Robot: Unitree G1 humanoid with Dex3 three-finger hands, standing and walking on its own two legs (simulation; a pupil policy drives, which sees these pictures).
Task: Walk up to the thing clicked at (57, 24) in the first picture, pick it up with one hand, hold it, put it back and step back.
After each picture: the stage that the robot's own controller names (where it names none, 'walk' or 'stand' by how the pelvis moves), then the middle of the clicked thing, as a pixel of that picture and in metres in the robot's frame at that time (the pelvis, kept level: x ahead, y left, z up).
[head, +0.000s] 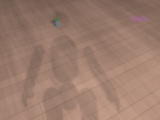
stand; (56, 22) +1.88 +0.33 -0.72
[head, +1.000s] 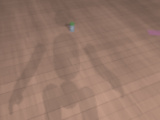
walk; (71, 26) +1.78 +0.11 -0.70
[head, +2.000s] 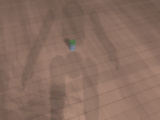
walk; (72, 45) +1.22 +0.10 -0.70
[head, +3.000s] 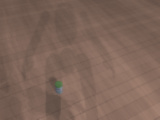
walk; (58, 87) +0.81 +0.15 -0.71
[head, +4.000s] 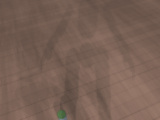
walk; (62, 117) +0.53 +0.19 -0.69
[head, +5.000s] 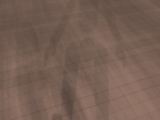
stand; out of the picture +0.41 +0.14 -0.70
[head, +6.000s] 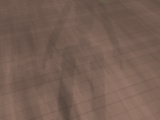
stand; out of the picture +0.38 +0.15 -0.72
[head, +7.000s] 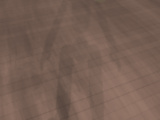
stand; out of the picture +0.40 +0.17 -0.73
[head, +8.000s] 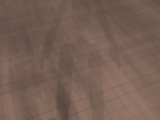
stand; out of the picture +0.39 +0.17 -0.73
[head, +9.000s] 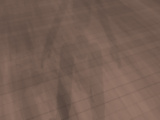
stand; out of the picture +0.38 +0.16 -0.73
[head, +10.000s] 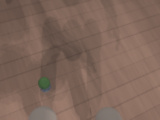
go down; (44, 84) +0.43 +0.17 -0.49
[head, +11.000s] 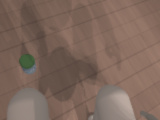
go down; (28, 64) +0.47 +0.20 -0.32
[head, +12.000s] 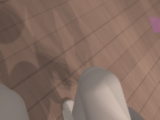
close in; out of the picture +0.45 +0.25 -0.23
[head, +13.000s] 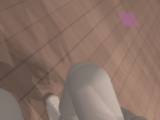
close; out of the picture +0.44 +0.26 -0.23
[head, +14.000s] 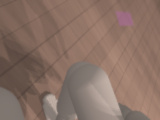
lift; out of the picture +0.42 +0.24 -0.23
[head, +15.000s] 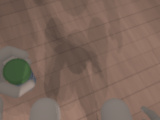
lift; (21, 76) +0.34 +0.19 -0.01
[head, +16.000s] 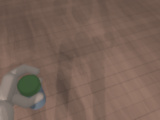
hold; (33, 92) +0.32 +0.17 +0.01
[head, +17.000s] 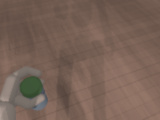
hold; (34, 94) +0.32 +0.17 +0.01
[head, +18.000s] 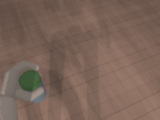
crouch; (34, 87) +0.35 +0.16 -0.03
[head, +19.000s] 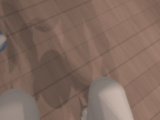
lower; out of the picture +0.49 +0.22 -0.08
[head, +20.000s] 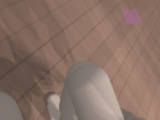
lower; out of the picture +0.44 +0.28 -0.21
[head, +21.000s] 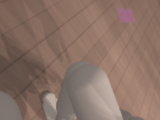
lower; out of the picture +0.44 +0.28 -0.23
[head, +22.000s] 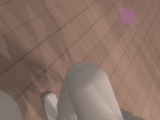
lower; out of the picture +0.44 +0.28 -0.23
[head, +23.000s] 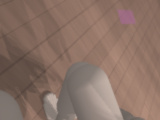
lower; out of the picture +0.44 +0.28 -0.23
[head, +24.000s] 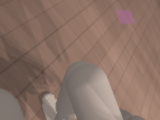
draw back; out of the picture +0.44 +0.26 -0.24
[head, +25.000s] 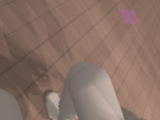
stand; out of the picture +0.43 +0.26 -0.24
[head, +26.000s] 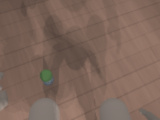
walk; (47, 77) +0.45 +0.17 -0.44
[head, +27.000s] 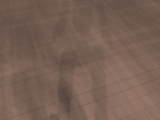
stand; out of the picture +0.39 +0.14 -0.66
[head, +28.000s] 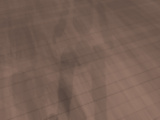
stand; out of the picture +0.39 +0.15 -0.67
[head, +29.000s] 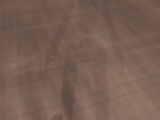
stand; out of the picture +0.40 +0.13 -0.71
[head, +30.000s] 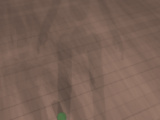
walk; (62, 119) +0.43 +0.12 -0.70
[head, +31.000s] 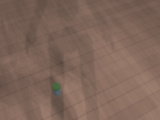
walk; (56, 89) +0.62 +0.18 -0.70
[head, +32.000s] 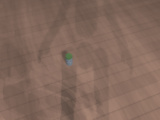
walk; (69, 59) +0.98 +0.13 -0.69
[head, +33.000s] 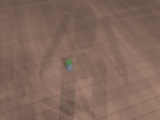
stand; (69, 65) +1.05 +0.13 -0.71
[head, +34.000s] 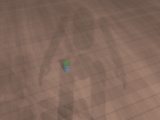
stand; (66, 66) +1.07 +0.15 -0.73
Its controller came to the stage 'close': yes
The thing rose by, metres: 0.72
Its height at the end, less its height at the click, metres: +0.00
